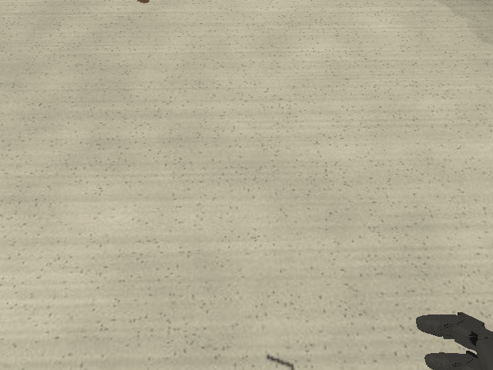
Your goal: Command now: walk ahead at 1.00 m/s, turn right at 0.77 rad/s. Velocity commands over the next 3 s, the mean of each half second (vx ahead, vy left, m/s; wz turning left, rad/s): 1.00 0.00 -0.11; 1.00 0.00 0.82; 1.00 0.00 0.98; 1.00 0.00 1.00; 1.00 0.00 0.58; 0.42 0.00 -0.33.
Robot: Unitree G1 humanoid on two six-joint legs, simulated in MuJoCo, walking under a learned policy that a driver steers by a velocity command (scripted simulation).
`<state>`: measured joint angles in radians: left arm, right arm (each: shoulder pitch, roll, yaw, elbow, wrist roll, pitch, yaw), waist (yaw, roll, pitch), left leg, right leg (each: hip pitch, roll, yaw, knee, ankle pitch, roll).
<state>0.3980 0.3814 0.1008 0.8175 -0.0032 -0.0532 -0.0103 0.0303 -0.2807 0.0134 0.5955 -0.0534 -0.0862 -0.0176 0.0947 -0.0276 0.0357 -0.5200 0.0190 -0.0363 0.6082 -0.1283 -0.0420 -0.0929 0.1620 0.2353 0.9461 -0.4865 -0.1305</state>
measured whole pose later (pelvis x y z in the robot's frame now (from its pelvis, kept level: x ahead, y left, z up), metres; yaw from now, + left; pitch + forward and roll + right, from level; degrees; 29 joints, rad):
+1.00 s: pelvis +0.90 +0.06 +0.01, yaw +25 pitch -1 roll +1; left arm 0.10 0.22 -0.02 0.65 0.06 -0.08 0.00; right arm 0.39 -0.33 -0.07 0.85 -0.01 -0.01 0.01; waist -0.04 0.00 0.05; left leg -0.25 -0.23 0.00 0.52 -0.25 0.20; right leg -0.54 -0.11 0.11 1.30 -0.36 0.04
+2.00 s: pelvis +1.55 +0.61 +0.02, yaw +81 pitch +2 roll +1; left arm 0.02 0.27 -0.01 0.56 0.04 -0.04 -0.02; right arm 0.47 -0.33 -0.07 0.82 -0.01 -0.05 0.01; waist -0.10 0.01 0.04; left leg 0.00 -0.21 -0.19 0.34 -0.33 0.17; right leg -0.71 -0.14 0.10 0.76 -0.08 0.07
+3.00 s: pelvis +1.55 +1.41 -0.01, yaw +87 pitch +1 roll +1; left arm 0.16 0.31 0.06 0.66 0.01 -0.06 -0.05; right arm 0.15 -0.28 -0.04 0.76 -0.01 -0.02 -0.05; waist 0.00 -0.03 0.07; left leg -0.25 -0.07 0.07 1.12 -0.55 -0.02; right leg -0.54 0.10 -0.05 0.60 -0.10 -0.14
